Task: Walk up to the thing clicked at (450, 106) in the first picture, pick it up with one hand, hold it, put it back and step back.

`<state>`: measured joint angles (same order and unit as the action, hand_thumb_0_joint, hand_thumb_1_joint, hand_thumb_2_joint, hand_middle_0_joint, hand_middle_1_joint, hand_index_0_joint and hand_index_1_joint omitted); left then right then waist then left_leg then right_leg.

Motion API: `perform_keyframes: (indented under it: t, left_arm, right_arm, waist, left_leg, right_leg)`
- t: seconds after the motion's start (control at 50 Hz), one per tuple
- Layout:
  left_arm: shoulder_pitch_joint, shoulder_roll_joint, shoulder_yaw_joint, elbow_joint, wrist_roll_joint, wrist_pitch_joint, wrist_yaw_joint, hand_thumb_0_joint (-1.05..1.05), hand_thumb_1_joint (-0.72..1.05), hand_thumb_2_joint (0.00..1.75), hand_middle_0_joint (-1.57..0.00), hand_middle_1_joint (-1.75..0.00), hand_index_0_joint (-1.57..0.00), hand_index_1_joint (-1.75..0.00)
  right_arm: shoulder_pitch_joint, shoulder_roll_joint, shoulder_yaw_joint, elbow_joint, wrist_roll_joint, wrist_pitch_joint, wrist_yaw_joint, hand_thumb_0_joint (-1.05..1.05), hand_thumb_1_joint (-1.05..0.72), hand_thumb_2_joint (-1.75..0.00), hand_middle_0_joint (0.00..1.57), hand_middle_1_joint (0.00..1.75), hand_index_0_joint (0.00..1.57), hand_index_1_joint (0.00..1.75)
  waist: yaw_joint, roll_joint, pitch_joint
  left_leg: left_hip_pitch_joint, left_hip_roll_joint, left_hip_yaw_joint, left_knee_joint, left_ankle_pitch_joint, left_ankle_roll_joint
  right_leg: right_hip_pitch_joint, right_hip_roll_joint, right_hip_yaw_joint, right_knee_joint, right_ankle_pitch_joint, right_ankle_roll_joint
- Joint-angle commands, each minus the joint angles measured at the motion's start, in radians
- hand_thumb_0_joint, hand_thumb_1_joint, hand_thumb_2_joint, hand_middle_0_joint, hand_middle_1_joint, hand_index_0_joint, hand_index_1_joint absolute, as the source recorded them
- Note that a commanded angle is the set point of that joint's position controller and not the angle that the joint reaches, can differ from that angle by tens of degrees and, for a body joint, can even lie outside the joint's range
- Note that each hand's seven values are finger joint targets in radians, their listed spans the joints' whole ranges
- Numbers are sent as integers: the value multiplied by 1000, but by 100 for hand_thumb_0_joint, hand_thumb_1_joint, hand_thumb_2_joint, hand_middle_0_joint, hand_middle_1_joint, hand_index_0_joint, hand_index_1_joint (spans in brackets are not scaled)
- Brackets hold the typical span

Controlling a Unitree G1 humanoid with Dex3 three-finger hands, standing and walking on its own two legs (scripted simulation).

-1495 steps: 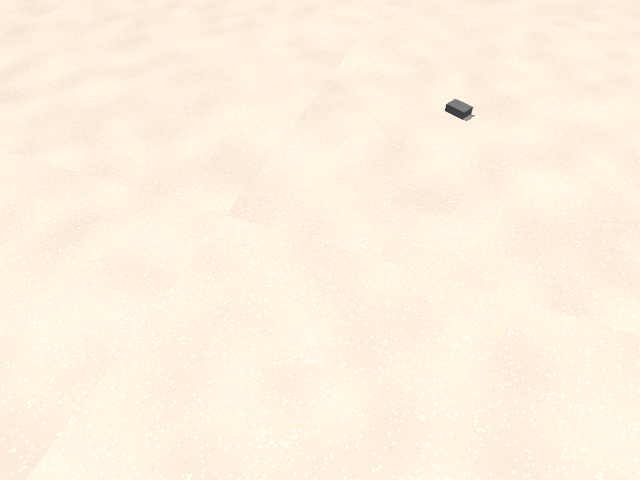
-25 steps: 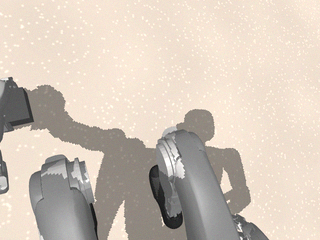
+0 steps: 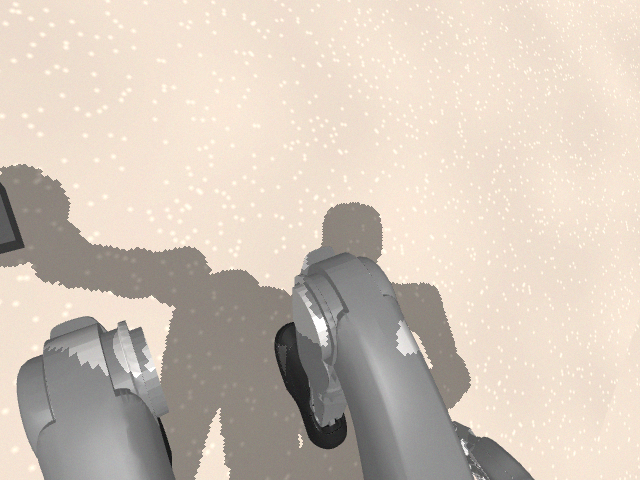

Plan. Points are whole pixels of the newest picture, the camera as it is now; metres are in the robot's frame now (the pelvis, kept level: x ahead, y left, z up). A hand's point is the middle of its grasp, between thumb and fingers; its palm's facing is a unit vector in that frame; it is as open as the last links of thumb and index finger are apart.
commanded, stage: rest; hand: left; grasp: from above
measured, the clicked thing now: out of the picture +0.44 +0.31 -0.26
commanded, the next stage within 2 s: open in 0.58 s
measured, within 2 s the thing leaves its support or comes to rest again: rests again in 1.92 s
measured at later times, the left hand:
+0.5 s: hand out of the picture +0.44 +0.30 -0.25, palm faces -0.45 -0.15 -0.88, open 11.0 cm
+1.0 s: hand out of the picture +0.44 +0.30 -0.25, palm faces -0.45 -0.14 -0.88, open 11.5 cm
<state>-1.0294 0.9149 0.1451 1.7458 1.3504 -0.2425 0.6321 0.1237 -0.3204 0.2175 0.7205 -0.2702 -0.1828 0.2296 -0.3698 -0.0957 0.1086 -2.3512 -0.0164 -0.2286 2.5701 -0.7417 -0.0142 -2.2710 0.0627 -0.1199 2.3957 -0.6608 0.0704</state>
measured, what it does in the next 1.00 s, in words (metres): stands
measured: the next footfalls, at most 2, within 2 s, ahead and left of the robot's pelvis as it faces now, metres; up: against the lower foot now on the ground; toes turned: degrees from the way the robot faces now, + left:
none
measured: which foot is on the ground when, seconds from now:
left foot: down 0.00-1.00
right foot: down 0.00-1.00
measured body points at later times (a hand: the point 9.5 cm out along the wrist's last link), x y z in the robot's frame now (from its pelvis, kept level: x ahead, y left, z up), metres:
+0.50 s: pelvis +0.00 +0.00 +0.00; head +0.26 +0.13 +0.34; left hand +0.46 +0.31 -0.20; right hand +0.04 -0.25 -0.06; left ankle +0.06 +0.12 -0.26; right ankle +0.11 -0.13 -0.26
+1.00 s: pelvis -0.01 +0.01 +0.00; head +0.27 +0.13 +0.33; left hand +0.46 +0.31 -0.20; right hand +0.05 -0.25 -0.05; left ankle +0.06 +0.12 -0.26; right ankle +0.11 -0.13 -0.26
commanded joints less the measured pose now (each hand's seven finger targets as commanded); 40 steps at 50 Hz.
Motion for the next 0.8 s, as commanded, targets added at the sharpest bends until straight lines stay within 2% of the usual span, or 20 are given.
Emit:
perform_keyframes:
  t: [0.0,0.02,0.04,0.08,0.18,0.22,0.24,0.28,0.3,0.32,0.34,0.44,0.46,0.52,0.54,0.62,0.66,0.68,0.7,0.78]
  left_arm:
    - [-283,218,0,-81,-14,7,52,0,76,78,-109,-65,-110,-64]
    - [-281,229,4,-90,-21,7,54,0,75,81,-109,-66,-109,-65]
    - [-281,232,4,-82,-20,10,56,0,75,82,-109,-66,-109,-66]
    - [-273,242,4,-88,-22,10,57,0,74,80,-108,-66,-109,-65]
    - [-277,241,1,-74,-26,13,62,0,72,77,-105,-65,-106,-65]
    - [-290,224,-25,-71,-29,10,54,0,70,78,-105,-65,-106,-64]
    - [-275,254,-7,-59,-35,9,59,0,68,77,-105,-63,-105,-63]
    - [-268,268,-1,-63,-37,4,61,0,67,78,-104,-64,-104,-64]
    - [-269,269,-1,-55,-29,4,62,0,68,77,-104,-64,-104,-63]
    - [-258,270,4,-62,-31,0,64,0,68,79,-104,-64,-104,-64]
    - [-273,269,-11,-64,-32,-4,68,0,67,80,-104,-65,-104,-65]
    - [-282,263,-23,-58,-23,-10,78,0,68,78,-104,-64,-104,-64]
    - [-283,255,-40,-54,-19,-8,76,0,67,79,-105,-64,-104,-64]
    - [-283,257,-45,-47,-25,-3,82,0,67,78,-105,-62,-104,-63]
    - [-283,269,-33,-42,-28,-2,86,0,68,78,-104,-63,-104,-64]
    - [-276,244,-54,-25,-28,4,81,0,66,76,-102,-64,-102,-64]
    - [-280,255,-57,-26,-25,4,81,0,66,76,-102,-65,-102,-64]
    - [-291,271,-42,-37,-29,4,89,0,58,76,-94,-63,-94,-64]
    - [-290,260,-55,-20,-26,6,85,0,50,73,-86,-62,-86,-62]
    - [-289,259,-55,-28,-33,7,80,0,18,66,-56,-64,-57,-64]
  right_arm:
    - [183,-320,-84,9,-3,-10,8,0,-90,-90,20,30,20,30]
    - [173,-323,-85,13,-2,-14,10,0,-90,-90,20,30,20,30]
    - [178,-323,-77,11,-6,-17,12,0,-90,-90,20,30,20,30]
    - [171,-334,-81,5,0,-20,14,0,-90,-90,20,30,20,30]
    - [175,-341,-66,-2,-7,-29,26,0,-90,-90,20,30,20,30]
    - [165,-340,-62,-7,-11,-36,30,0,-90,-90,20,30,20,30]
    - [168,-342,-57,0,-7,-36,28,0,-90,-90,20,30,20,30]
    - [164,-344,-52,-7,-4,-38,28,0,-90,-90,20,30,20,30]
    - [168,-344,-46,-12,-6,-39,29,0,-90,-90,20,30,20,30]
    - [165,-339,-43,-10,-7,-36,28,0,-90,-90,20,30,20,30]
    - [150,-340,-44,-4,-4,-38,26,0,-90,-90,20,30,20,30]
    - [146,-349,-34,-14,-12,-44,32,0,-90,-90,20,30,20,30]
    - [136,-347,-30,-15,-11,-51,34,0,-90,-90,20,30,20,30]
    - [134,-355,-28,-16,-8,-57,37,0,-90,-90,20,30,20,30]
    - [141,-354,-24,-13,-7,-58,36,0,-90,-90,20,30,20,30]
    - [124,-353,-20,-16,-5,-65,41,0,-90,-90,20,30,20,30]
    - [131,-370,-24,-26,-7,-66,44,0,-91,-90,20,30,20,30]
    - [138,-367,-19,-26,-6,-63,43,0,-90,-90,20,30,20,30]
    - [127,-359,-11,-28,-4,-66,44,0,-90,-90,20,30,20,30]
    - [133,-368,-15,-31,-3,-72,44,0,-89,-90,20,30,20,30]
  waist:
    - [-49,483,-622]
    - [-38,493,-629]
    - [-50,491,-627]
    - [-40,503,-633]
    - [-62,491,-624]
    - [-71,494,-609]
    - [-63,487,-605]
    - [-54,469,-604]
    - [-63,469,-594]
    - [-53,480,-607]
    - [-54,497,-604]
    - [-73,497,-584]
    - [-75,486,-569]
    - [-77,465,-557]
    - [-76,467,-557]
    - [-76,478,-541]
    - [-86,492,-539]
    - [-81,478,-557]
    - [-84,461,-534]
    - [-87,476,-524]
  left_leg:
    - [491,22,111,-279,241,20]
    - [500,26,104,-289,238,18]
    - [502,25,104,-282,240,20]
    - [517,28,95,-294,249,17]
    - [504,30,96,-276,273,20]
    - [501,30,96,-271,250,21]
    - [487,32,91,-278,247,21]
    - [469,31,91,-281,227,24]
    - [472,30,91,-275,231,24]
    - [482,32,84,-287,236,21]
    - [487,34,82,-289,223,17]
    - [489,37,73,-282,231,17]
    - [482,37,76,-272,220,19]
    - [464,38,75,-274,198,22]
    - [465,38,69,-281,202,22]
    - [489,44,50,-292,214,11]
    - [489,43,57,-292,213,14]
    - [489,44,51,-297,231,14]
    - [466,42,54,-282,206,17]
    - [474,43,54,-293,195,17]
  right_leg:
    - [335,21,-144,-180,258,-92]
    - [335,22,-145,-183,254,-92]
    - [345,23,-147,-182,260,-91]
    - [345,26,-149,-182,264,-93]
    - [372,26,-149,-185,293,-88]
    - [362,29,-151,-190,276,-87]
    - [378,31,-151,-195,272,-88]
    - [386,32,-150,-202,255,-89]
    - [373,30,-154,-198,258,-87]
    - [379,31,-157,-194,257,-89]
    - [375,33,-153,-189,249,-92]
    - [367,33,-163,-186,264,-87]
    - [367,32,-161,-187,260,-85]
    - [366,37,-160,-201,241,-84]
    - [363,34,-162,-204,240,-84]
    - [337,30,-170,-181,248,-85]
    - [352,35,-166,-190,252,-86]
    - [368,35,-168,-199,265,-84]
    - [354,30,-167,-189,250,-83]
    - [345,30,-168,-197,237,-83]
